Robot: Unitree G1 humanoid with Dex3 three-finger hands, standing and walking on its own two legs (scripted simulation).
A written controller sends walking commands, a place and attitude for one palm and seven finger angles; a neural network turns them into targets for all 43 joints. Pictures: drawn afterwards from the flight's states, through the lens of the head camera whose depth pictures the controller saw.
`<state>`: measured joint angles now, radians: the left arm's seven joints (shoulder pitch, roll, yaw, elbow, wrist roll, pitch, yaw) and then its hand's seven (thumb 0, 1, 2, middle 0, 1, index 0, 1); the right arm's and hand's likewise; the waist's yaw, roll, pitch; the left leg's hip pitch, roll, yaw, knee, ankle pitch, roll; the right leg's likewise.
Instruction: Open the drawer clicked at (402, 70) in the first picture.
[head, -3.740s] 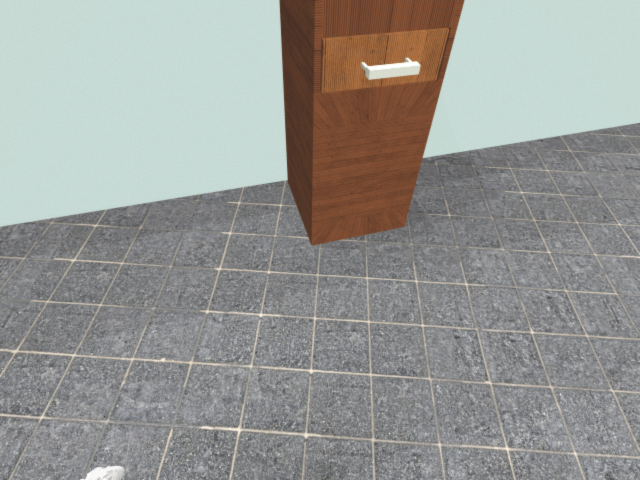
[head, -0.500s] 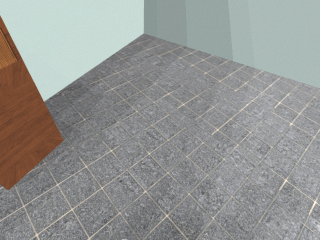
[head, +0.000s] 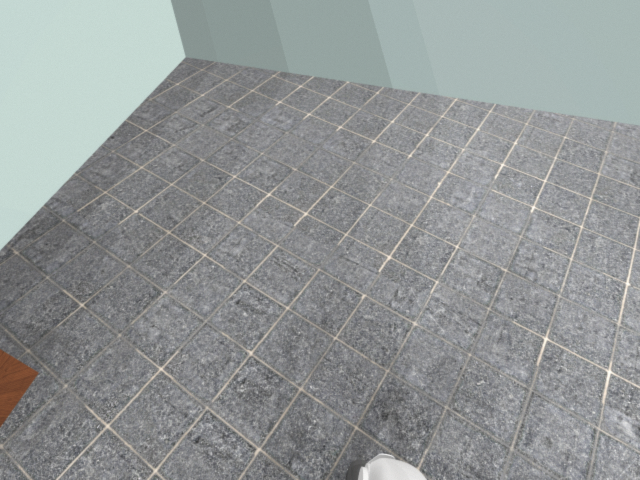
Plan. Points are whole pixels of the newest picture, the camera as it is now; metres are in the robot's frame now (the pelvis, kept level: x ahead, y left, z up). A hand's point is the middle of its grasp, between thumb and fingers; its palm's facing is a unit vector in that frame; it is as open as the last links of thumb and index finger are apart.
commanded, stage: walk to a spot facing it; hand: left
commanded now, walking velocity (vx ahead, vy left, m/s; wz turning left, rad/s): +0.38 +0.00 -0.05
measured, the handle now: out of the picture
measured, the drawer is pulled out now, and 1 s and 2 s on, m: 0.00 0.00 0.00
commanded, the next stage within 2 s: turn to face it in 0.34 s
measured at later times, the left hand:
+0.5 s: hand (223, 466) +0.17 +0.14 -0.17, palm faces +0.18 -0.98 -0.11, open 7.4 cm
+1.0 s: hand (192, 304) +0.41 +0.23 -0.13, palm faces +0.34 -0.91 -0.23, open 7.4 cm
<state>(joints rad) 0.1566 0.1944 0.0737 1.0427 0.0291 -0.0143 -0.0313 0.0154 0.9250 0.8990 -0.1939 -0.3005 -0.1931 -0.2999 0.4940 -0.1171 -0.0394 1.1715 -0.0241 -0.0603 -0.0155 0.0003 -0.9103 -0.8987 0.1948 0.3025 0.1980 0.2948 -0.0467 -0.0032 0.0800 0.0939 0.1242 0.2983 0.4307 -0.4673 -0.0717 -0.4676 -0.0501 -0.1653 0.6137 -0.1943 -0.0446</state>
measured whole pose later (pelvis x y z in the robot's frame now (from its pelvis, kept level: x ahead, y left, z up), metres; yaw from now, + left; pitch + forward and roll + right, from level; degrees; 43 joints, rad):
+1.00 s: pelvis +0.33 +0.00 +0.01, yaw +19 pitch +0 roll -1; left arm 0.10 0.20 0.08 0.87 0.01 0.03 0.02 0.01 0.91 0.90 -0.20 -0.30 -0.19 -0.30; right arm 0.22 -0.20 -0.08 0.95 -0.02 0.03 0.01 0.00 -0.91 -0.90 0.20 0.30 0.20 0.30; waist -0.05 0.01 0.04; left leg -0.35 -0.04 -0.04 0.53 -0.19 0.04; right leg -0.37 -0.04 -0.03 0.73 -0.39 0.09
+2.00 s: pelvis +0.35 -0.02 +0.01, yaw +57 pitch +0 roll +0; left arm 0.10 0.22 0.04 0.82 0.01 0.01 0.02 0.01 0.90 0.90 -0.20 -0.30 -0.20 -0.30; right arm 0.21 -0.24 -0.08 0.92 -0.01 0.06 0.01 0.00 -0.90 -0.90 0.20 0.30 0.20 0.30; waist -0.04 0.04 0.07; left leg -0.35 -0.07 -0.14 0.70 -0.37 -0.02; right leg -0.29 -0.03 -0.05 0.58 -0.28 0.02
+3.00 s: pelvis +0.33 +0.02 +0.02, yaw +77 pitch -2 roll +1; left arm 0.32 0.14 0.04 1.01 0.02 -0.04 0.02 0.00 0.93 0.90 -0.20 -0.30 -0.20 -0.30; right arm 0.37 -0.20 -0.07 1.10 -0.03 0.04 0.02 0.01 -0.91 -0.90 0.19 0.30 0.20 0.29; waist 0.00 0.03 -0.02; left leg -0.41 0.00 0.01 0.98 -0.36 0.01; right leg -0.14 -0.04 -0.12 0.48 -0.30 -0.02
